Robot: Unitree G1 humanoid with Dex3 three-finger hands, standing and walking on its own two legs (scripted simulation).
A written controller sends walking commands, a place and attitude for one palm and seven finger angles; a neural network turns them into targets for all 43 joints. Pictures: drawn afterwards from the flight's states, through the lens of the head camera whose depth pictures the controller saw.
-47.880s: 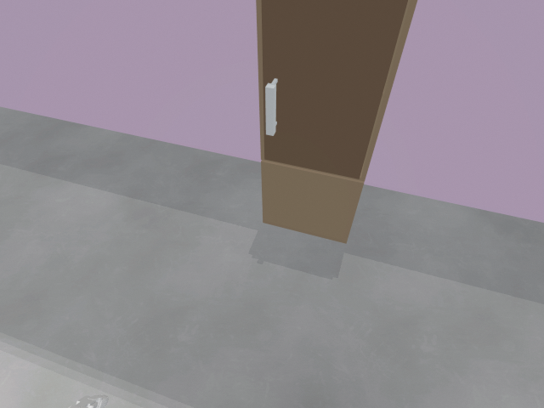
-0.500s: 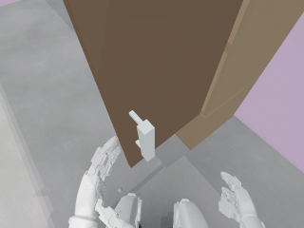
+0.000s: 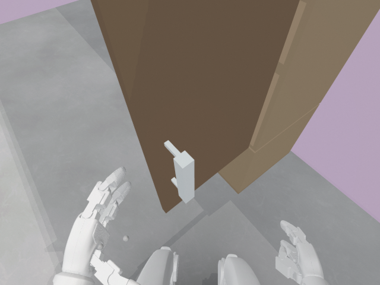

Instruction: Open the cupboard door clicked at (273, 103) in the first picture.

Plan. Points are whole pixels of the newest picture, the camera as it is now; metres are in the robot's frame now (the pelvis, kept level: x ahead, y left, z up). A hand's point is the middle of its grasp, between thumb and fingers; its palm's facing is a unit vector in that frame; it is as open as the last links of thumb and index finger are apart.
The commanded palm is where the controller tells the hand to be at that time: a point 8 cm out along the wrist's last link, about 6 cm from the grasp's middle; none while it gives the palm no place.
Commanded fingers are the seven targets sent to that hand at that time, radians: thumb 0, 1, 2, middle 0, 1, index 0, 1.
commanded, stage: draw the hand back to the body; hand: left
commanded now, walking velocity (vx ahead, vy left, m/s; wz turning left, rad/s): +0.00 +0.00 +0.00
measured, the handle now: (178, 173) +0.34 +0.05 +0.03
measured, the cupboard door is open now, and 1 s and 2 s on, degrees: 92 92 92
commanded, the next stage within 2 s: step back with the hand held close in 1.38 s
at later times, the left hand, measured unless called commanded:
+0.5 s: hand (49, 221) +0.20 +0.20 +0.16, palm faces +0.12 -0.95 -0.30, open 14.9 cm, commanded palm +0.17 +0.26 +0.20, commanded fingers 0.00 0.06 0.54 -0.17 -0.30 -0.17 -0.30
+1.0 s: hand out of the picture +0.23 +0.28 +0.29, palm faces +0.42 -0.80 -0.42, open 9.1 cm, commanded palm +0.18 +0.33 +0.31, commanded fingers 0.00 0.90 0.90 -0.20 -0.30 -0.20 -0.30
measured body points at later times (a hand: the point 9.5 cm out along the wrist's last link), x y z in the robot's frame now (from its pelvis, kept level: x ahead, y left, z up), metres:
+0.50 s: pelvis +0.03 +0.02 +0.09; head +0.03 +0.01 +0.54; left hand +0.18 +0.25 +0.18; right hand +0.21 -0.21 +0.03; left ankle +0.04 +0.11 -0.61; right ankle +0.02 -0.09 -0.61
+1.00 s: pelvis +0.05 +0.03 +0.13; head +0.02 +0.01 +0.58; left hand +0.21 +0.32 +0.31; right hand +0.24 -0.19 +0.06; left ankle +0.04 +0.11 -0.61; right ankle +0.02 -0.09 -0.61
